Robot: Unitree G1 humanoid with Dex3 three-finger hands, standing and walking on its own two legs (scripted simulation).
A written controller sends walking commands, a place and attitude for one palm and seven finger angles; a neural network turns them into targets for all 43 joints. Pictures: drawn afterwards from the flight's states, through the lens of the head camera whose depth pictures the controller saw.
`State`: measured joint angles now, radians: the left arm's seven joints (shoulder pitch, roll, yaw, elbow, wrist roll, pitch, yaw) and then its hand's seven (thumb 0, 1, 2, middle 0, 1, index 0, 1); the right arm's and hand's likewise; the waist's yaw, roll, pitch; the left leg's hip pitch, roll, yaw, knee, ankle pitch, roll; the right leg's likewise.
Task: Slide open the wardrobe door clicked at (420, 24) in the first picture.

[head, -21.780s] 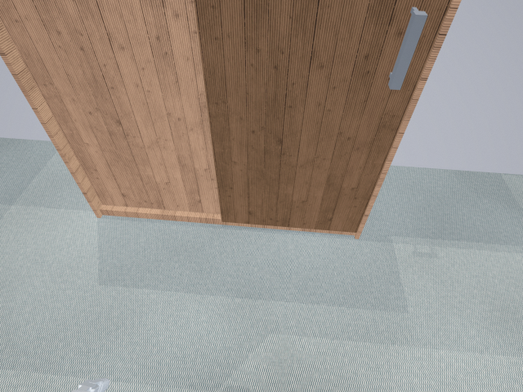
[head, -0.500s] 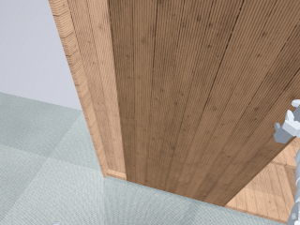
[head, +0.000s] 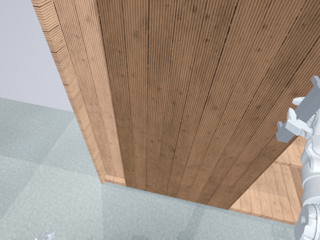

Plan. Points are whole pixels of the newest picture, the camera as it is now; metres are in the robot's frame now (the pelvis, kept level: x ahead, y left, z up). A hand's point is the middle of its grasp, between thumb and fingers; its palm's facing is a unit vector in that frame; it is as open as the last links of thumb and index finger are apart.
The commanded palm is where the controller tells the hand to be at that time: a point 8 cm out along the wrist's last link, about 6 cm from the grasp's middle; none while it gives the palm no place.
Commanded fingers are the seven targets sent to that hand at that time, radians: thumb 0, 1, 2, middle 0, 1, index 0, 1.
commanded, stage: stop walking and hold the door there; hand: right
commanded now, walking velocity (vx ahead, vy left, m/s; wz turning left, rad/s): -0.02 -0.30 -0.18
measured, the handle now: (297, 110) +0.45 -0.31 +0.13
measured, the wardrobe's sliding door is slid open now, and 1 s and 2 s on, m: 0.45 0.45 0.45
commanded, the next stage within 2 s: loosen the grip on the handle in 0.88 s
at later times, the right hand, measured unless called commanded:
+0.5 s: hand (291, 123) +0.40 -0.28 +0.13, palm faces +0.30 +0.93 -0.20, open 6.0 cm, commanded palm +0.37 -0.32 +0.11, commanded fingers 0.00 -0.90 -0.90 0.45 1.40 0.45 1.40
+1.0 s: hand (292, 123) +0.40 -0.28 +0.13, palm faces +0.26 +0.95 -0.16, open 6.1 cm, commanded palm +0.36 -0.32 +0.14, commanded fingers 0.00 -0.66 -0.78 0.45 1.40 0.45 1.40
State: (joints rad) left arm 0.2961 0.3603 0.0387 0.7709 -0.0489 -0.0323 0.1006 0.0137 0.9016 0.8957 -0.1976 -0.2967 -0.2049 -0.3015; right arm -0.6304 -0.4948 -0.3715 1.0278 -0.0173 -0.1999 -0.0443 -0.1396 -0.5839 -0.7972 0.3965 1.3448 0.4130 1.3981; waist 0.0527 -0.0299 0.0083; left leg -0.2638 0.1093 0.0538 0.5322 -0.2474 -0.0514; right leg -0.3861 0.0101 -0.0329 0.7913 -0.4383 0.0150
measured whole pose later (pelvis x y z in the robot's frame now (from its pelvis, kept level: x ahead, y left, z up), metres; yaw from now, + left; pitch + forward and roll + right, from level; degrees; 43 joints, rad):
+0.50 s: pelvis -0.05 -0.05 -0.01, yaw -1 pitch +0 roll +1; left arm 0.21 0.20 -0.07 0.72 -0.04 -0.05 0.07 0.01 0.90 0.89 -0.20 -0.30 -0.21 -0.30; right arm -0.75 -0.40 -0.23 0.80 0.05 -0.11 -0.08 -0.15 -0.68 -0.75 0.43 1.37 0.28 1.40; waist 0.03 -0.04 0.13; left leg -0.26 -0.03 0.11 0.57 -0.32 0.05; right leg -0.40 -0.08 -0.05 0.68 -0.31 0.01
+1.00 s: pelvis -0.04 -0.07 +0.00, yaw +0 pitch +1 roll +1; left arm 0.25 0.26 -0.01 0.73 -0.04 -0.03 0.10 0.01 0.90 0.90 -0.20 -0.30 -0.21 -0.30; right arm -0.76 -0.37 -0.24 0.93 0.04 -0.14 -0.06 -0.11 -0.68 -0.74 0.40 1.35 0.29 1.40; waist 0.03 -0.02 0.05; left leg -0.24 0.00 0.07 0.52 -0.29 0.01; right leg -0.31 -0.05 -0.10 0.54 -0.24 -0.02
